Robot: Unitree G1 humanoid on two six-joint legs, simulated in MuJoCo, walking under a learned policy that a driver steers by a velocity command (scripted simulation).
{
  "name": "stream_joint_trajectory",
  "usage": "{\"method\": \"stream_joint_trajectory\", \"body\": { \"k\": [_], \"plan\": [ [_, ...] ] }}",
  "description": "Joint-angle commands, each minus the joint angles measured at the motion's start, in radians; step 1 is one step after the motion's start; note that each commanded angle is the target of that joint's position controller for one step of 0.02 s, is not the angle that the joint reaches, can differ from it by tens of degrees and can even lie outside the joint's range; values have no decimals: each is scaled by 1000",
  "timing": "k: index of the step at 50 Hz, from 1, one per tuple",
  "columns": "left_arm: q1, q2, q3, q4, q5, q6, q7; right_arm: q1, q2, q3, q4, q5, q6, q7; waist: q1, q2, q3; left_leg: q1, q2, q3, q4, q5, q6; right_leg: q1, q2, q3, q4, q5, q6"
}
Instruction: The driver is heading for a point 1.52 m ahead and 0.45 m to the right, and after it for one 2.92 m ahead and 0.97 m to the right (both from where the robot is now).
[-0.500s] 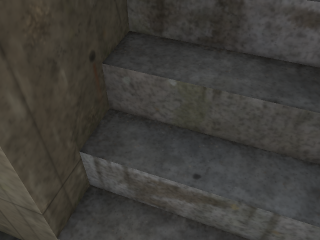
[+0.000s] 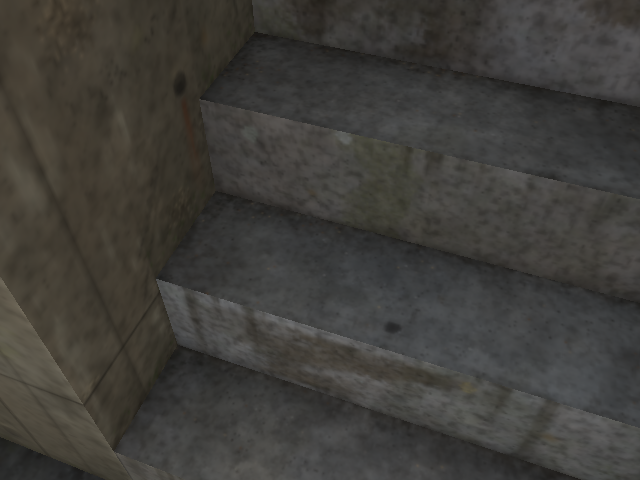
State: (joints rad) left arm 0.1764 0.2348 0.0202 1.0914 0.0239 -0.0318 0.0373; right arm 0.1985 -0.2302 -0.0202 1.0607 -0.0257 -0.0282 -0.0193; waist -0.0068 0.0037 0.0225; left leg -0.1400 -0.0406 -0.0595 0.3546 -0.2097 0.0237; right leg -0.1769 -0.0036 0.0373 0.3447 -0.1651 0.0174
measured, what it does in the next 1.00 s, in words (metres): stands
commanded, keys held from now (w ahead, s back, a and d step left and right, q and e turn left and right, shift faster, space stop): no key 0.40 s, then w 0.60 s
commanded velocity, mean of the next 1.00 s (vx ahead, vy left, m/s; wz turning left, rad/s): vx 0.14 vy -0.03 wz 0.00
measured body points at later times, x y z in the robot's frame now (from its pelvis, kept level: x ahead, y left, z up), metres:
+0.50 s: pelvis +0.01 +0.00 +0.00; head +0.01 +0.00 +0.45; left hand +0.05 +0.25 -0.15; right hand +0.05 -0.25 -0.15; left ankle -0.01 +0.11 -0.75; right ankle +0.01 -0.13 -0.75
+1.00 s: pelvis +0.03 -0.01 +0.00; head +0.03 -0.01 +0.45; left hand +0.14 +0.24 -0.13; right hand +0.14 -0.26 -0.13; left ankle -0.01 +0.11 -0.75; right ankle +0.01 -0.13 -0.75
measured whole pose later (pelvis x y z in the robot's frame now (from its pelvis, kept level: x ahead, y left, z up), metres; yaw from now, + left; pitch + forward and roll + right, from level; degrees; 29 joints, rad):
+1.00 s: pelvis +0.03 -0.01 +0.00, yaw +0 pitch +0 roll -1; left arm 0.13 0.22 0.00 1.03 0.00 -0.05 0.07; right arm 0.14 -0.21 0.00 0.99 0.00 -0.08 -0.03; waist -0.02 0.01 -0.01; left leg -0.05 -0.01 -0.07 0.27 -0.21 0.00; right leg -0.08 0.02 0.04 0.25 -0.16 0.00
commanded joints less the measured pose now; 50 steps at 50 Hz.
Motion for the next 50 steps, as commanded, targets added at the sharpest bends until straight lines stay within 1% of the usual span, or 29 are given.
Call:
{"method": "stream_joint_trajectory", "body": {
  "k": [1, 4, 6, 7, 11, 12, 15, 20, 21, 22, 23, 24, 25, 26, 27, 28, 31, 37, 40, 41, 42, 43, 44, 45, 46, 47, 48, 49, 50],
  "plan": [
    [30, 103, 22, -34, 4, -4, 9, 41, -101, -21, -34, -2, 2, -8, -3, 12, -25, -67, 69, -74, -40, 85, 38, -4, -30, 36, -6, 38, -23],
    [41, 111, 22, -49, 4, -4, 12, 51, -109, -21, -44, 1, -3, -9, -1, 13, -41, -83, 69, -78, -25, 86, 41, -4, -31, 38, 16, 49, -27],
    [56, 114, 21, -57, 3, -3, 12, 67, -115, -20, -48, 3, -3, -10, 1, 12, -36, -95, 68, -81, -21, 77, 42, -7, -31, 39, 23, 50, -27],
    [36, 116, 22, -68, -4, -6, 12, 50, -119, -19, -58, -1, -3, -12, 5, 16, -35, -86, 66, -83, -18, 77, 44, -28, -30, 37, 24, 38, -27],
    [65, 121, 19, -76, -3, -14, 6, 86, -126, -17, -69, 3, 5, -21, 2, 6, -22, -87, 67, -91, -15, 59, 50, -50, -28, 39, 26, 19, -23],
    [73, 114, 15, -77, 0, -15, 3, 100, -120, -15, -64, 4, 7, -22, 5, 5, -23, -89, 62, -86, -17, 38, 48, -44, -31, 41, 16, 10, -24],
    [77, 120, 15, -80, -3, -20, -1, 109, -124, -14, -72, 4, 11, -24, 1, -8, -3, -89, 57, -84, -14, 42, 43, -56, -30, 42, 12, 10, -25],
    [80, 119, 15, -89, -4, -23, -1, 115, -122, -15, -83, 5, 11, -22, 0, -4, -8, -78, 57, -83, -2, 82, 39, -53, -30, 43, 13, 30, -28],
    [95, 108, 12, -77, -8, -20, 1, 114, -109, -11, -88, -3, 7, -19, -6, -9, -23, -65, 63, -90, -16, 61, 40, -49, -22, 37, 12, 7, -24],
    [91, 16, -25, -60, -15, 1, 10, 77, -24, 15, -99, 15, -16, -8, 0, 5, -84, -30, 135, -132, -106, 34, 42, 37, -68, 66, -21, 21, -14],
    [85, 25, -26, -60, -15, 10, 15, 43, -38, 16, -104, 18, -30, -3, 10, 14, -31, -62, 128, -136, -128, -1, 36, 59, -59, 66, -38, 28, -12],
    [65, 57, -23, -70, -8, 13, 17, 17, -58, 13, -105, 14, -36, -1, 13, 22, -10, -55, 123, -126, -125, 24, 26, 61, -63, 67, -50, 48, -19],
    [42, 60, -22, -83, -10, 11, 26, 15, -52, 18, -105, 24, -45, -3, 14, 36, -27, -35, 101, -108, -123, 69, 15, 81, -64, 73, -72, 66, -20],
    [44, 83, -18, -79, -14, 8, 30, 15, -61, 16, -107, 23, -51, -4, 7, 20, -16, -10, 100, -100, -117, 102, 11, 68, -62, 74, -81, 78, -24],
    [50, 87, -17, -71, -20, 5, 31, 20, -70, 14, -108, 23, -54, -4, -1, 14, -12, 10, 105, -98, -118, 118, 9, 63, -61, 73, -88, 84, -26],
    [48, 82, -18, -69, -24, 1, 31, 14, -70, 13, -112, 22, -58, -4, -5, 11, -10, 17, 110, -97, -122, 124, 7, 68, -60, 73, -95, 91, -28],
    [36, 68, -19, -70, -27, -6, 31, 3, -61, 13, -115, 23, -62, -5, -10, 6, 6, 29, 117, -92, -129, 152, 3, 75, -61, 72, -113, 116, -28],
    [3, 60, -13, -78, -28, -17, 31, -46, -48, 8, -130, 27, -68, -9, -13, 11, -17, 59, 126, -80, -126, 227, -7, 105, -66, 74, -126, 176, -33],
    [-22, 63, -9, -83, -24, -26, 30, -67, -41, 7, -133, 27, -68, -10, -15, 7, -32, 71, 127, -79, -128, 236, -14, 120, -70, 79, -135, 213, -39],
    [-60, 148, 17, -117, 5, -28, 10, -5, -130, -14, -74, 13, -46, -10, -7, 21, -12, 20, 36, -41, -93, 72, -20, 89, -31, 83, -120, 93, -28],
    [-62, 140, 20, -117, 0, -31, 2, -14, -103, -12, -80, 5, -35, -16, -10, -11, -9, -3, 38, -37, -89, 15, -19, 71, -28, 84, -116, 21, -33],
    [-59, 108, 15, -115, -5, -34, -3, -26, -77, -5, -85, 3, -29, -19, -8, -21, -8, -13, 37, -38, -87, -7, -17, 56, -26, 85, -115, -15, -36],
    [-51, 86, 11, -109, -9, -39, -5, -32, -62, -1, -86, 4, -28, -20, -7, -23, -5, -13, 41, -44, -85, 14, -14, 47, -27, 84, -108, 2, -39],
    [-39, 15, -12, -81, -41, -34, 19, -107, 0, 16, -142, 13, -56, -9, -18, -18, -21, 46, 141, -82, -122, 271, -8, 76, -66, 74, -106, 224, -44],
    [-41, 28, -11, -88, -37, -34, 30, -113, -24, 14, -140, 25, -69, -7, -4, 21, -65, 72, 142, -85, -94, 407, -9, 124, -71, 73, -95, 300, -45],
    [-44, 58, -5, -93, -29, -34, 34, -108, -47, 9, -138, 31, -74, -9, -2, 31, -101, 103, 146, -83, -75, 471, -12, 145, -74, 71, -87, 337, -48],
    [-56, 73, -3, -100, -24, -30, 38, -104, -58, 7, -138, 33, -74, -13, -4, 21, -122, 123, 150, -87, -67, 471, -9, 148, -72, 69, -87, 338, -48],
    [-65, 74, -4, -104, -23, -29, 36, -103, -61, 7, -138, 32, -71, -15, -7, 24, -128, 122, 148, -85, -73, 438, -10, 156, -74, 72, -95, 324, -48],
    [-73, 75, -4, -104, -25, -26, 35, -105, -61, 8, -138, 32, -67, -16, -10, 21, -114, 112, 145, -84, -85, 402, -13, 160, -73, 75, -101, 310, -47]
  ]
}}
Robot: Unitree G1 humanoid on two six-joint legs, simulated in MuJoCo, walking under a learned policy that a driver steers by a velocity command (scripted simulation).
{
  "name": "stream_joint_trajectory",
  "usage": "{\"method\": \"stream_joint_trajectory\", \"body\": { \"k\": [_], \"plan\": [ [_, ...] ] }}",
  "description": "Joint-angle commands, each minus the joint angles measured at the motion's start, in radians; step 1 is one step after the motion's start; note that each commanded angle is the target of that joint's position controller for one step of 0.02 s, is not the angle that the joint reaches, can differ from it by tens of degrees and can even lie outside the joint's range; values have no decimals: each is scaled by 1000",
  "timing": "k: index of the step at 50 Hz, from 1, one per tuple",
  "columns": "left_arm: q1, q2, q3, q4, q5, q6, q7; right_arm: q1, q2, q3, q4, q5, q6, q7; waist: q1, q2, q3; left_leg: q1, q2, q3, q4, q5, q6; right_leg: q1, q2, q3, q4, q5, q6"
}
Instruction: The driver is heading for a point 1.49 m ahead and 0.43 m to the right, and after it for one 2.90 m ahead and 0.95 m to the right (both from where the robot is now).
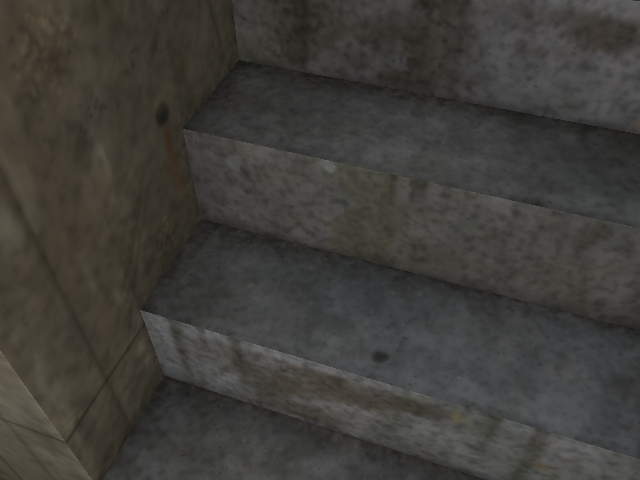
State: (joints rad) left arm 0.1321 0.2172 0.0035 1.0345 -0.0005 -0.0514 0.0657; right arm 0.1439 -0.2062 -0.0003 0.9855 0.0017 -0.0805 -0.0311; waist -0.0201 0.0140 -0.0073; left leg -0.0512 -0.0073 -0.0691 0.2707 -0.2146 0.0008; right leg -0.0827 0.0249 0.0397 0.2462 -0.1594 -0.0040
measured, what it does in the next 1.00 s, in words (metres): stands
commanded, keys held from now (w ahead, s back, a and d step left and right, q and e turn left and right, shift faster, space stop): w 0.90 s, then no key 0.10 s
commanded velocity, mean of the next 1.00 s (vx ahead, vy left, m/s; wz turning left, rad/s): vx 0.42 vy -0.03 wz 0.00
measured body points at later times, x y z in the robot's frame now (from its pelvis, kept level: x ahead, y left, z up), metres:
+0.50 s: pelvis +0.00 +0.00 +0.00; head +0.00 +0.00 +0.45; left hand +0.15 +0.24 -0.12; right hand +0.13 -0.23 -0.13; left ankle -0.04 +0.12 -0.75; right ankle -0.02 -0.12 -0.75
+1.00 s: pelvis -0.01 +0.00 +0.00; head -0.01 +0.00 +0.45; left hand +0.12 +0.25 -0.13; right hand +0.12 -0.23 -0.13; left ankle -0.04 +0.12 -0.75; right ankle -0.02 -0.12 -0.75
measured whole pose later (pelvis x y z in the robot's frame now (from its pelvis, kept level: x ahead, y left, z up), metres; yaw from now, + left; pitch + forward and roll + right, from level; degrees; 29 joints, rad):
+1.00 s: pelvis -0.01 +0.00 +0.00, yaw +0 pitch +0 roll +0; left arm 0.09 0.22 -0.01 1.04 0.02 -0.06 0.05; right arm 0.10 -0.20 0.00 1.00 0.01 -0.09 -0.02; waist -0.01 0.01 -0.01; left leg -0.04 -0.01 -0.07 0.22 -0.17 0.00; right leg -0.07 0.01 0.05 0.20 -0.12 0.01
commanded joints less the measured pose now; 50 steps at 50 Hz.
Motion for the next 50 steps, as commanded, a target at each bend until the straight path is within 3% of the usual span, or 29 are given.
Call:
{"method": "stream_joint_trajectory", "body": {
  "k": [1, 3, 4, 5, 6, 7, 8, 9, 10, 12, 15, 16, 17, 18, 20, 23, 24, 26, 28, 29, 32, 39, 40, 41, 43, 47, 48, 50],
  "plan": [
    [-74, 171, 33, -78, 30, -6, -22, 10, -171, -26, -8, -21, 5, 3, 5, 4, -66, -26, 24, -41, 19, 192, 2, 37, -69, 80, 1, 209, -12],
    [-71, 135, 30, -71, 21, -9, -40, 3, -122, -15, -9, -31, 22, -3, 3, -30, -21, -80, 21, -38, 1, 75, 3, 3, -62, 82, -3, 108, -17],
    [-40, 56, 6, -39, -14, -6, -11, -64, -44, 1, -63, -7, -3, 1, -3, -22, -4, -45, 110, -71, -40, 285, 10, 16, -98, 75, -8, 259, -22],
    [-57, 127, 25, -64, 22, -9, -25, 2, -139, -12, -5, -17, 4, 6, 12, 9, -28, -46, 30, -49, 14, 263, 3, 14, -68, 78, 10, 262, -9],
    [-38, 80, 9, -43, -5, -7, -4, -61, -63, -1, -61, -3, -14, 3, 4, -8, -43, 2, 127, -68, 1, 462, 11, 30, -107, 62, 18, 359, -26],
    [-40, 86, 7, -45, -5, -7, 4, -48, -72, 0, -55, 9, -28, 0, 11, 10, -74, 23, 133, -70, 10, 513, 14, 50, -109, 68, 12, 367, -35],
    [-82, 166, 26, -85, 34, -8, -26, 16, -170, -18, 0, -11, -14, 14, 7, 15, -95, 13, 50, -41, 43, 360, 2, 30, -88, 88, 10, 354, -21],
    [-107, 169, 28, -90, 30, -9, -39, 13, -154, -17, -4, -21, -5, 16, -6, -23, -83, -8, 52, -41, 30, 284, 0, 23, -86, 87, 12, 329, -24],
    [-149, 53, -4, -116, 25, -19, -24, -31, -36, 10, -16, 27, -15, 0, 21, 5, -94, -40, 97, -45, -31, 313, 14, 85, -129, 85, -7, 299, -31],
    [-128, 80, -4, -101, 14, -23, -10, -62, -62, 11, -30, 25, -25, -7, 31, 2, -69, -15, 104, -50, -37, 390, 13, 77, -127, 91, -13, 325, -28],
    [-126, 102, -5, -102, 15, -29, -7, -52, -91, 6, -31, 17, -26, -4, 30, -5, -88, 21, 110, -52, -35, 423, 13, 72, -129, 87, -17, 323, -27],
    [-50, 127, 4, -39, -20, -18, 1, -62, -111, -3, -64, -9, -31, 2, 6, -26, -70, 57, 140, -68, -13, 493, 11, 38, -110, 68, -1, 334, -34],
    [-48, 114, 1, -40, -18, -14, 2, -48, -116, -5, -58, -3, -30, 3, 8, 0, -81, 61, 141, -73, -9, 509, 12, 42, -109, 65, -3, 311, -33],
    [-143, 72, -12, -109, 24, -24, -7, -33, -79, 7, -19, 30, -23, -2, 30, 33, -93, 17, 107, -54, -37, 408, 12, 77, -129, 83, -30, 269, -24],
    [-165, 93, -7, -108, 17, -29, -10, -48, -78, 4, -24, 20, -18, -5, 16, -14, -66, -1, 96, -54, -65, 263, 10, 58, -124, 99, -43, 218, -19],
    [-149, 92, -6, -98, 13, -33, -9, -76, -83, 3, -35, 7, -17, 0, 20, -9, -55, 0, 93, -58, -68, 290, 6, 53, -120, 94, -36, 233, -10],
    [-63, 118, 4, -33, -24, -22, -1, -98, -102, -6, -72, -18, -22, 7, 2, -27, -41, 35, 128, -78, -41, 383, 7, 20, -103, 74, -21, 260, -18],
    [-69, 100, 3, -38, -14, -15, 2, -84, -99, -8, -64, -4, -21, 10, 1, 9, -62, 38, 130, -84, -32, 405, 9, 31, -102, 68, -21, 244, -18],
    [-95, 91, 2, -47, -6, -12, 1, -89, -86, -7, -62, -1, -15, 7, -5, 10, -60, 20, 123, -80, -43, 324, 6, 37, -104, 74, -31, 227, -16],
    [-188, 65, -7, -116, 34, -23, -10, -65, -59, 2, -21, 25, -7, 1, 12, 31, -71, -26, 79, -53, -71, 203, 4, 71, -122, 94, -44, 189, -4],
    [-160, 93, -1, -101, 16, -31, -12, -97, -66, 1, -36, 5, -10, 1, 14, -13, -45, -21, 84, -52, -80, 201, 4, 43, -119, 102, -49, 192, -3],
    [-150, 90, -5, -99, 15, -40, -16, -92, -73, 2, -27, 8, -19, 10, 20, -7, -65, 4, 88, -56, -79, 268, 2, 48, -123, 90, -46, 207, -1],
    [-57, 119, 5, -26, -25, -27, -7, -113, -100, -9, -66, -21, -27, 15, 0, -28, -40, 35, 125, -80, -54, 361, 2, 13, -104, 69, -30, 232, -12],
    [-48, 110, 4, -25, -22, -23, -5, -99, -111, -14, -62, -13, -28, 17, 3, 0, -55, 40, 128, -85, -47, 393, 5, 20, -104, 64, -30, 229, -13],
    [-73, 96, 3, -32, -10, -18, -5, -95, -95, -12, -58, -4, -25, 16, -2, 11, -57, 26, 126, -86, -51, 351, 4, 30, -104, 65, -37, 211, -11],
    [-83, 100, 7, -30, 0, -16, -9, -89, -85, -14, -50, -1, -19, 12, -5, 11, -34, -17, 110, -72, -65, 253, 0, 50, -112, 78, -42, 223, -11],
    [-152, 80, 0, -89, 37, -29, -19, -51, -65, -7, -4, 25, -11, 5, 17, 28, -51, -45, 74, -48, -79, 187, -1, 79, -132, 96, -53, 200, -1],
    [-124, 104, 5, -69, 21, -34, -21, -58, -70, -10, -7, 9, -9, 4, 16, -15, -34, -26, 80, -46, -70, 195, 1, 46, -130, 101, -48, 200, -1]
  ]
}}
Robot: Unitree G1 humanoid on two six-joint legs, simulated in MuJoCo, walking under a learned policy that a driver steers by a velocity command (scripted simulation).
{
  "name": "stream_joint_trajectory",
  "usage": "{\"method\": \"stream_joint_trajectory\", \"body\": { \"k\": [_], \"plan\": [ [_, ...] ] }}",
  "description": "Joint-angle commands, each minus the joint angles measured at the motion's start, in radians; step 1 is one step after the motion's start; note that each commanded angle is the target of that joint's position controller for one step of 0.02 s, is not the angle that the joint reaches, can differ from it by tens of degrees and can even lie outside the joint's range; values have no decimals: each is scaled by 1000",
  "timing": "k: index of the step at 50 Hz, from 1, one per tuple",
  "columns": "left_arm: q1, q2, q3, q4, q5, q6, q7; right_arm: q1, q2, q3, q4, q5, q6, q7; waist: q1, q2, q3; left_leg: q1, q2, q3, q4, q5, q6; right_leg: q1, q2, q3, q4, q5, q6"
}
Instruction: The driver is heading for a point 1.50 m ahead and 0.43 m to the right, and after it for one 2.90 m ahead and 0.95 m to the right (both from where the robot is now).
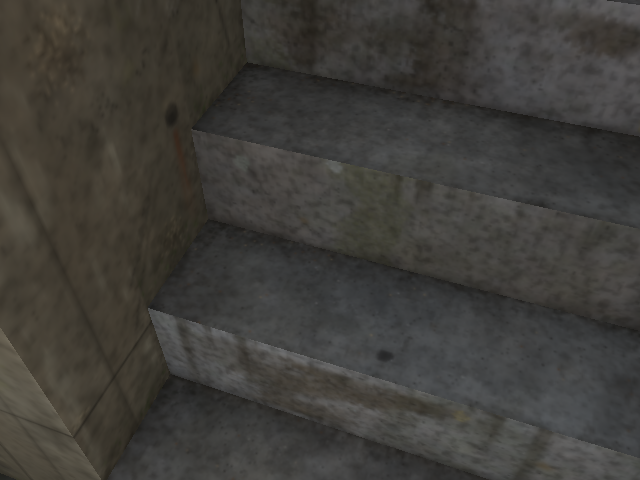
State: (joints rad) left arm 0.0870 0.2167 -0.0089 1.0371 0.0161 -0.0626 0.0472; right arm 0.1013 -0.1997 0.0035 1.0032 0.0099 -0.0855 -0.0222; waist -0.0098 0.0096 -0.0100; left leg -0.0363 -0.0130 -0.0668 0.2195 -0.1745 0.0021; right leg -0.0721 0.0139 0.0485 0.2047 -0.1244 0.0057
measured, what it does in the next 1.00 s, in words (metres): stands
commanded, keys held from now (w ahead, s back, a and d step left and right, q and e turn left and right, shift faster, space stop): no key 0.42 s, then w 0.58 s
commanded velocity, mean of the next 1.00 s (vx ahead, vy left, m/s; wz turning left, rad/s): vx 0.20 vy -0.03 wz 0.00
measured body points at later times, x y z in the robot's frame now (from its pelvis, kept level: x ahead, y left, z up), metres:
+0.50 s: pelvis -0.01 +0.01 +0.00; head -0.01 +0.01 +0.45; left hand +0.04 +0.26 -0.15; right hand +0.03 -0.24 -0.15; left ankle -0.04 +0.12 -0.75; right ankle -0.01 -0.12 -0.75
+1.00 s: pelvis +0.00 +0.00 +0.00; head +0.00 +0.00 +0.45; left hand +0.12 +0.24 -0.13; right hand +0.12 -0.23 -0.14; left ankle -0.04 +0.12 -0.75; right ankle -0.01 -0.13 -0.75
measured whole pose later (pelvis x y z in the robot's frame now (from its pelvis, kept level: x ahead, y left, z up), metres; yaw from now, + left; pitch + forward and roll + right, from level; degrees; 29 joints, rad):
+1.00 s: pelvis +0.00 +0.00 +0.00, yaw +0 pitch +0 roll +0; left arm 0.11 0.19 -0.01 1.02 0.02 -0.07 0.05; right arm 0.13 -0.19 0.00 1.01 0.01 -0.08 -0.02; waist 0.01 0.02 -0.02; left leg -0.04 -0.01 -0.07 0.22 -0.17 0.00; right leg -0.07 0.01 0.05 0.20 -0.12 0.01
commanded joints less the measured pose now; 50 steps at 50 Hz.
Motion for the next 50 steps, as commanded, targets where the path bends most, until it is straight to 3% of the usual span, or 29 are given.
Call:
{"method": "stream_joint_trajectory", "body": {
  "k": [1, 5, 6, 7, 10, 18, 19, 21, 22, 23, 24, 27, 33, 43, 44, 47, 50],
  "plan": [
    [-61, 107, 18, -61, -1, -24, -2, -15, -82, -15, -24, -3, -5, -4, 7, -14, -31, -35, 88, -50, -14, 173, 1, 31, -118, 90, 0, 173, -12],
    [-34, 101, 18, -47, -6, -20, 1, 9, -98, -20, -5, 1, -5, -1, 16, -3, -30, -28, 90, -51, 6, 221, 8, 22, -115, 77, 24, 166, -12],
    [-9, 102, 18, -39, 0, -15, 1, 38, -94, -20, 4, -3, -3, 1, 5, -20, -28, -44, 91, -43, -1, 198, 6, 35, -117, 81, 22, 154, -13],
    [27, 113, 24, -5, -20, -6, 6, 24, -102, -24, -13, -15, -7, 5, -4, -32, 3, -48, 108, -56, 15, 247, 5, 17, -106, 75, 37, 181, -17],
    [27, 100, 25, -11, -10, 4, 8, 53, -98, -24, 5, -2, -4, 3, 1, -5, -16, -65, 101, -58, 21, 240, 6, 42, -110, 73, 44, 168, -17],
    [62, 97, 32, 7, -7, 17, 7, 97, -90, -25, 24, -4, 5, -3, 6, -5, 7, -94, 88, -57, 17, 160, 10, 33, -111, 79, 47, 124, -10],
    [84, 197, 59, 17, 12, 29, -10, 132, -194, -50, 44, -34, 28, 12, -3, -18, 63, -124, 36, -51, 56, 135, 10, -48, -54, 54, 75, 77, 1],
    [111, 147, 54, 20, 14, 39, -14, 161, -154, -47, 46, -33, 51, 12, -2, 3, 33, -123, 35, -50, 69, 110, 20, -73, -50, 43, 87, 25, 1],
    [105, 23, 19, 26, -15, 37, 3, 121, -24, -12, 23, -9, 27, 0, 3, 7, -35, -123, 94, -70, -5, 50, 19, 22, -92, 64, 48, 25, -1],
    [63, 28, 15, 13, -23, 35, 13, 61, -37, -8, 8, -2, 14, -4, 17, 14, -3, -125, 84, -84, -11, 41, 20, 16, -87, 62, 46, 42, 2],
    [57, 60, 19, 11, -18, 33, 19, 44, -66, -12, -2, -8, 5, -6, 13, 6, -10, -109, 90, -90, -13, 45, 23, 16, -87, 63, 41, 51, -2],
    [82, 89, 21, 24, -16, 30, 21, 59, -104, -18, -8, -14, -3, -1, 2, 8, 5, -84, 98, -96, -26, 57, 27, 4, -84, 60, 25, 66, -8],
    [96, 83, 15, 27, -21, 24, 22, 47, -99, -19, -31, -15, -7, 0, -11, 15, 38, -83, 107, -96, -51, 35, 21, -1, -81, 59, -2, 80, -10],
    [58, 82, 20, -6, -20, 5, 17, -5, -82, -24, -62, -9, -12, -2, -12, 10, -2, -40, 109, -68, -18, 165, 9, 20, -91, 69, -17, 151, -20],
    [-28, 63, 13, -79, 20, -8, 6, 27, -65, -19, -19, 19, -5, -8, 13, 37, -26, -72, 65, -40, -32, 81, 8, 53, -107, 84, -23, 89, -10],
    [-25, 83, 16, -74, 1, -19, 2, -19, -63, -17, -44, -1, -9, -6, 14, -20, -14, -49, 77, -41, -28, 137, 5, 18, -105, 92, -27, 107, -11],
    [-34, 82, 16, -79, 0, -29, 7, -14, -71, -17, -42, 0, -14, -3, 14, -20, -42, -23, 86, -52, -19, 212, 7, 35, -110, 87, -15, 181, -17]
  ]
}}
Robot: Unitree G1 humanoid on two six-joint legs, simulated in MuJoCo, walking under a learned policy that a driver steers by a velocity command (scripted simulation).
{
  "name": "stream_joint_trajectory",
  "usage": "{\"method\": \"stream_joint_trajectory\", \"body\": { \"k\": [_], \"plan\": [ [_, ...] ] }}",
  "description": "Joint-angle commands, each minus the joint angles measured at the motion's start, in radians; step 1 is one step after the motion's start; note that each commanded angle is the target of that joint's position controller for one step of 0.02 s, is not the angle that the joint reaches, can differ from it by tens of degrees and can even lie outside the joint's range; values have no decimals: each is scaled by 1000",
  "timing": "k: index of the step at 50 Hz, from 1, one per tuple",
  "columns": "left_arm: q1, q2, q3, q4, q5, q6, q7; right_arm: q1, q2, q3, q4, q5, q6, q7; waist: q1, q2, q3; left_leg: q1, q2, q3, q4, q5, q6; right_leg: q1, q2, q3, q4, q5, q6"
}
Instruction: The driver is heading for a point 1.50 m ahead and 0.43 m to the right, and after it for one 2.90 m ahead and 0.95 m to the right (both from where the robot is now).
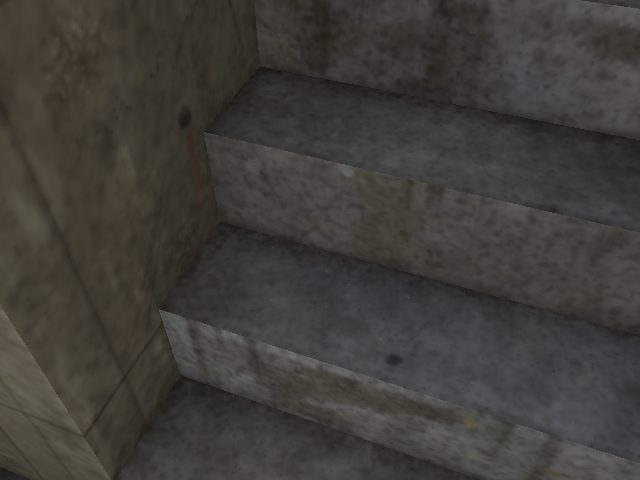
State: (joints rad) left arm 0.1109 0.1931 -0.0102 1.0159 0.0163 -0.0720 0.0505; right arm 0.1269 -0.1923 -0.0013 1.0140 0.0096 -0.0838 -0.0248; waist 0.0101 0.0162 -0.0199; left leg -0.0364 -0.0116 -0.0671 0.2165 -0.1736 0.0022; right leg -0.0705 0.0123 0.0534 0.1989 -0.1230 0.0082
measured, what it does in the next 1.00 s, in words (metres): stands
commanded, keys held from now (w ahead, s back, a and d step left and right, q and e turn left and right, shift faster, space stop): no key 1.00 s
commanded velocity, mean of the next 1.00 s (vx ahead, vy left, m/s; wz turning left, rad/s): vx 0.07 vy -0.02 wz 0.00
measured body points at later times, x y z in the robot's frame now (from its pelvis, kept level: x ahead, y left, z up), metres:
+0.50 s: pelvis +0.00 +0.00 +0.00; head +0.01 +0.00 +0.45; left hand +0.07 +0.26 -0.15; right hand +0.04 -0.24 -0.15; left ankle -0.04 +0.12 -0.75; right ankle -0.01 -0.13 -0.75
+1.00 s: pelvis -0.01 +0.02 -0.01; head +0.00 +0.02 +0.44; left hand +0.01 +0.28 -0.16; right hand -0.01 -0.24 -0.16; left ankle -0.04 +0.12 -0.75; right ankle -0.01 -0.13 -0.75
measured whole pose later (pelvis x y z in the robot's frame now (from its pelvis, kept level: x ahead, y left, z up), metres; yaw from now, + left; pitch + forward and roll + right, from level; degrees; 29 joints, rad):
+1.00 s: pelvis -0.01 +0.02 -0.01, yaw +0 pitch +1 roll +0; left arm 0.28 0.23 0.02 1.07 0.01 -0.05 0.04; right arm 0.32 -0.23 -0.01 1.04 -0.02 0.00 -0.04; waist -0.01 0.00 0.00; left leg -0.17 -0.05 -0.06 0.41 -0.25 0.03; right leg -0.20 -0.01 0.06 0.39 -0.20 0.04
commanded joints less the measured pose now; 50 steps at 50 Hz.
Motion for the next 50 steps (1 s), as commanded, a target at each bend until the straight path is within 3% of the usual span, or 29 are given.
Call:
{"method": "stream_joint_trajectory", "body": {
  "k": [1, 2, 5, 22, 23, 24, 25, 27, 31, 40, 42, 43, 44, 45, 50],
  "plan": [
    [25, 131, 26, 7, -37, -8, 12, -57, -103, -20, -88, -24, -23, 4, -25, -42, -13, 10, 121, -72, 13, 323, 6, 7, -94, 63, 13, 243, -31],
    [34, 123, 26, 8, -32, -5, 14, -32, -115, -24, -77, -13, -23, 5, -22, -11, -37, 14, 121, -74, 26, 372, 8, 28, -96, 57, 24, 258, -33],
    [11, 111, 28, -4, -9, 5, 10, 18, -94, -22, -48, -2, -11, 0, -33, -12, -27, -41, 106, -56, 18, 278, 0, 72, -106, 68, 25, 244, -34],
    [51, 116, 44, 27, -7, 21, 9, 102, -93, -29, 13, -1, 10, -8, -19, -14, 13, -63, 90, -53, 32, 226, 6, 45, -110, 78, 54, 187, -19],
    [64, 218, 71, 37, 3, 30, -13, 144, -202, -51, 30, -38, 28, 9, -36, -38, 69, -97, 37, -42, 69, 186, 3, -35, -55, 57, 83, 161, -5],
    [83, 196, 70, 36, 8, 38, -18, 146, -192, -56, 33, -31, 40, 11, -20, -9, 46, -95, 36, -43, 80, 198, 10, -45, -51, 43, 91, 120, -1],
    [96, 166, 65, 38, 7, 43, -20, 153, -161, -48, 33, -26, 50, 10, -21, 1, 33, -97, 34, -45, 83, 187, 14, -55, -48, 38, 97, 85, 1],
    [108, 138, 59, 41, 3, 48, -19, 163, -130, -42, 34, -20, 62, 3, -21, -5, 29, -102, 35, -50, 96, 189, 19, -76, -46, 35, 110, 69, 2],
    [119, 144, 57, 38, 7, 46, -16, 176, -136, -40, 30, -25, 67, -5, -20, -11, 16, -120, 33, -56, 113, 162, 28, -97, -45, 33, 131, 34, 2],
    [191, 149, 50, 45, 7, 36, -13, 247, -144, -25, 32, -26, 82, -17, -22, -10, 56, -168, 18, -53, 108, 83, 31, -118, -46, 34, 127, -41, 9],
    [200, 151, 49, 48, 4, 33, -17, 251, -146, -22, 28, -31, 89, -19, -25, -23, 65, -166, 21, -54, 111, 86, 28, -131, -43, 34, 124, -42, 10],
    [170, 158, 51, 31, -7, 23, -14, 217, -165, -29, 7, -37, 85, -21, -23, -25, 76, -157, 22, -62, 112, 57, 38, -166, -33, 19, 126, -63, 3],
    [207, 149, 47, 42, 2, 22, -15, 249, -158, -26, 14, -35, 85, -19, -28, -24, 69, -174, 29, -63, 109, 55, 42, -142, -38, 28, 122, -54, 3],
    [184, 152, 49, 32, -5, 17, -12, 230, -160, -28, 6, -35, 83, -20, -23, -12, 72, -164, 24, -65, 111, 57, 44, -159, -35, 22, 127, -58, 4],
    [208, 147, 45, 26, -4, 13, -10, 249, -151, -26, -5, -30, 82, -20, -24, 0, 56, -153, 27, -68, 117, 96, 48, -159, -36, 23, 136, -43, 7]
  ]
}}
